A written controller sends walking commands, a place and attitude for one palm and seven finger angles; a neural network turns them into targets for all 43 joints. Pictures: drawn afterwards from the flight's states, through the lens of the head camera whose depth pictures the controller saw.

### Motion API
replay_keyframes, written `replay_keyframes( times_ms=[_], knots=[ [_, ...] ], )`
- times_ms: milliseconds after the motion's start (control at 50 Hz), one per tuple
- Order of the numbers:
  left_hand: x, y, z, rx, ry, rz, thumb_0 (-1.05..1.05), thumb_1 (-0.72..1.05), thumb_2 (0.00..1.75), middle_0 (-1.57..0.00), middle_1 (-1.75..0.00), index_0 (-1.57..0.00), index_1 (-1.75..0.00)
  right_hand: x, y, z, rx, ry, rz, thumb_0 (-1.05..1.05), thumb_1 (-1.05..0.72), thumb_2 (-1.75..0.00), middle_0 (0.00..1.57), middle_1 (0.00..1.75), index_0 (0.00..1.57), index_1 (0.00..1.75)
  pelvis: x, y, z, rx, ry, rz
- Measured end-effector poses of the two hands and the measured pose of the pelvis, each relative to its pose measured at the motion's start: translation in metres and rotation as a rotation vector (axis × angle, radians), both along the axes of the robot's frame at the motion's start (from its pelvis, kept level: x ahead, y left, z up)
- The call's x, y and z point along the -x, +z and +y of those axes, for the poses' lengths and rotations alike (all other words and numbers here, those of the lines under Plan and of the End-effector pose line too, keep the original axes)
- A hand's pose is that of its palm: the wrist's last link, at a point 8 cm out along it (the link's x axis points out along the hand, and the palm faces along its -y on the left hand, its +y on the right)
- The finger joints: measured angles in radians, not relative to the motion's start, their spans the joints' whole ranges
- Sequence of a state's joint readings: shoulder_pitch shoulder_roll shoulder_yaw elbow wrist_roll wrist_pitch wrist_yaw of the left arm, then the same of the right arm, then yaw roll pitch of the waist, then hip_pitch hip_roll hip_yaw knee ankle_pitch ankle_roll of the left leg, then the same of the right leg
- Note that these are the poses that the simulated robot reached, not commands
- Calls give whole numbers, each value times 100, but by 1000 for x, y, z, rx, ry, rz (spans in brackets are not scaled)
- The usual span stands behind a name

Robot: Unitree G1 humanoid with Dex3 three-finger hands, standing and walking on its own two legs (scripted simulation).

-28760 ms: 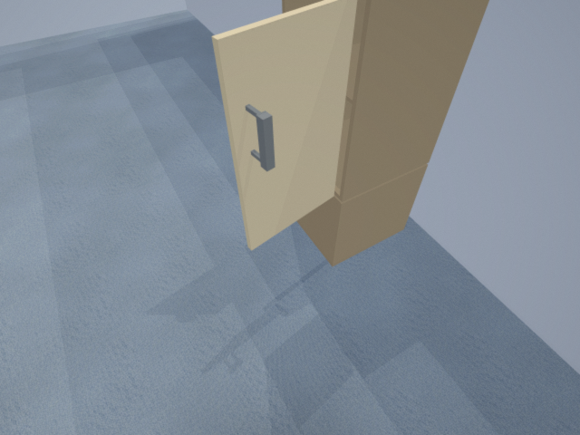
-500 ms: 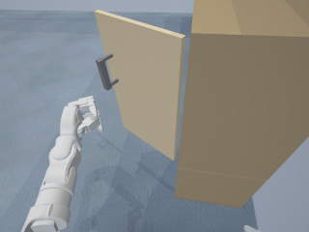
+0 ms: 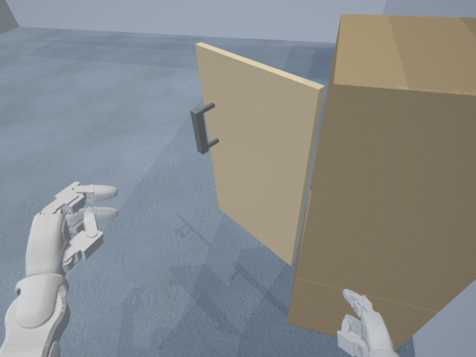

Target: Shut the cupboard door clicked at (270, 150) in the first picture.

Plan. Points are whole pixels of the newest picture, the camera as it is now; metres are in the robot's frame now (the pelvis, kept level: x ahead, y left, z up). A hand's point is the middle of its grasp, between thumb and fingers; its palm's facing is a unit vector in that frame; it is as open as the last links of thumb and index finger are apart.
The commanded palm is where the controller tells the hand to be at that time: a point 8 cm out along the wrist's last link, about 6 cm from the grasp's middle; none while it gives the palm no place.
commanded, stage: draw the hand back to the body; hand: left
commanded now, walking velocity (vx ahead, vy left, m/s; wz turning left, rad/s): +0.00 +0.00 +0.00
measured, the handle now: (206, 128) +0.65 +0.16 +0.04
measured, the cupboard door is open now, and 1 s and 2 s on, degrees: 60 60 60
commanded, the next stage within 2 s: step back with the hand held close in 0.56 s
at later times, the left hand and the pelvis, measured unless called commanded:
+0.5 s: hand (69, 251) +0.20 +0.25 +0.16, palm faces +0.44 -0.81 -0.39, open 7.4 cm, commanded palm +0.15 +0.29 +0.17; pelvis +0.01 -0.01 +0.00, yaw +0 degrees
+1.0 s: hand (57, 247) +0.20 +0.27 +0.16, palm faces +0.37 -0.78 -0.50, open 7.4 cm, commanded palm +0.14 +0.31 +0.17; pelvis +0.00 +0.01 -0.01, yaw -1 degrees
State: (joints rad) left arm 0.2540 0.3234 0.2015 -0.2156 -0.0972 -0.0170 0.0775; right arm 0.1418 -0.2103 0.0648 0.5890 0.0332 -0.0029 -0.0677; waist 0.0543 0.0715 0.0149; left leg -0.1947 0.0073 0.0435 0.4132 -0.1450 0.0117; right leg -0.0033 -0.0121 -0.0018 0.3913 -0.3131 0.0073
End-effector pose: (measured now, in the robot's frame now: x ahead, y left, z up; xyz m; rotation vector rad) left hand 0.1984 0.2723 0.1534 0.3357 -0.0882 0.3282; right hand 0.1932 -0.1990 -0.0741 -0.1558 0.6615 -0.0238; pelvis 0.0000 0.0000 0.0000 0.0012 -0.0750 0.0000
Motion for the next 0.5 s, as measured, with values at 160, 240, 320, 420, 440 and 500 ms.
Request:
replay_keyframes(
  times_ms=[160, 240, 320, 420, 440, 500],
  knots=[
    [35, 18, 20, -103, 90, -3, 2, 89, 90, -47, -59, -47, -59, 17, -13, -11, 7, -29, 50, 1, -91, -90, 20, 30, 20, 30, -4, 0, -1, -1, -3, 0],
    [50, 28, 26, -156, 129, -13, 2, 89, 90, -37, -47, -36, -47, 20, -15, -21, 19, -48, 48, 1, -91, -90, 20, 30, 20, 30, -7, 0, -3, -2, -3, 1],
    [54, 27, 26, -150, 159, -22, 2, 89, 90, -29, -39, -29, -39, 18, -16, -29, 37, -50, 42, 1, -91, -90, 20, 30, 20, 30, -7, -1, -4, -3, 4, -1],
    [47, 19, 20, -111, 153, -23, 2, 89, 90, -24, -34, -24, -34, 12, -12, -35, 48, -54, 18, 1, -91, -90, 20, 30, 20, 30, -7, -1, -8, -6, 5, -1],
    [46, 19, 17, -107, 145, -24, 2, 89, 90, -23, -33, -23, -33, 10, -10, -35, 48, -56, 10, 1, -91, -90, 20, 30, 20, 30, -8, -1, -9, -7, 4, -1],
    [41, 19, 12, -108, 120, -29, 2, 89, 90, -22, -32, -22, -32, 5, -5, -36, 46, -60, -15, 1, -91, -90, 20, 30, 20, 30, -9, -1, -12, -7, 0, 0]
  ],
)
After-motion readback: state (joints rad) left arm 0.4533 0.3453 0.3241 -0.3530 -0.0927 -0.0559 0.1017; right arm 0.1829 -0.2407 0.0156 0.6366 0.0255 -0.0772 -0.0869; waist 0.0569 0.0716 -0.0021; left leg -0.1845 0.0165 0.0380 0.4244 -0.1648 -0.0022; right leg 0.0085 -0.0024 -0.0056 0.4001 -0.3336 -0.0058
